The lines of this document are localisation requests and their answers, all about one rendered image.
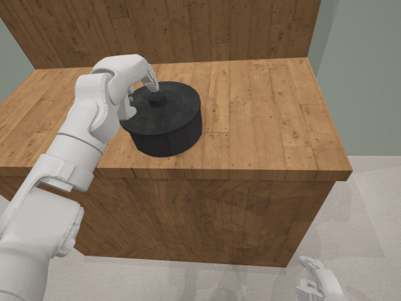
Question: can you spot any right robot hand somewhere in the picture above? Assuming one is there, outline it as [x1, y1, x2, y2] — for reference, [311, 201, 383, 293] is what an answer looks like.
[296, 256, 345, 301]

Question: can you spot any left robot forearm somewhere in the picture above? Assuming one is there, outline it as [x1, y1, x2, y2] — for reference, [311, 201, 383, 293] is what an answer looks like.
[0, 66, 128, 240]

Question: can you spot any pot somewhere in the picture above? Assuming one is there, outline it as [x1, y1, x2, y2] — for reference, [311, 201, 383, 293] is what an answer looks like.
[130, 110, 202, 157]

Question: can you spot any knob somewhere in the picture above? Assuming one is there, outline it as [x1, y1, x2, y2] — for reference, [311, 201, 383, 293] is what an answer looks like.
[148, 91, 167, 107]

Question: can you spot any lid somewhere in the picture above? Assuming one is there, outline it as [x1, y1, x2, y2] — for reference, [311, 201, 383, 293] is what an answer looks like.
[119, 82, 201, 137]

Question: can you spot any robot left upper arm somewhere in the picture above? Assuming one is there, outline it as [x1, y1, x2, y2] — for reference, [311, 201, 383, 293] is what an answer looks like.
[0, 187, 85, 301]

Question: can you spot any table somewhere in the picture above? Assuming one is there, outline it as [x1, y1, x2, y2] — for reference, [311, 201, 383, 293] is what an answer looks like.
[0, 0, 353, 268]

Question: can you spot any left robot hand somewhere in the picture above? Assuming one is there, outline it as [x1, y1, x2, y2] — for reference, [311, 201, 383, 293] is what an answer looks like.
[93, 54, 159, 120]

